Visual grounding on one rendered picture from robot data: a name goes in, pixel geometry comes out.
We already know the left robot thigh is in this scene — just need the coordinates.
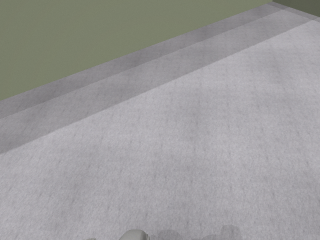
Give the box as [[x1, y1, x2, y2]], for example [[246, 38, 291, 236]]
[[119, 229, 151, 240]]

